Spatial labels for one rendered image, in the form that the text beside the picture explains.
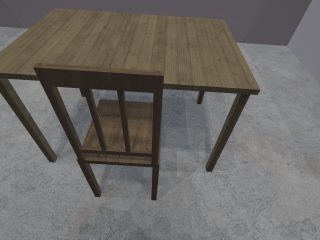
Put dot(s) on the table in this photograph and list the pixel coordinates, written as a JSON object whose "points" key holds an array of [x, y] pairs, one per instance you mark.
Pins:
{"points": [[196, 54]]}

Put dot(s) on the chair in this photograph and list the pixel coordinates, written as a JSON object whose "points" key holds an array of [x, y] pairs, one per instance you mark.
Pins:
{"points": [[123, 133]]}

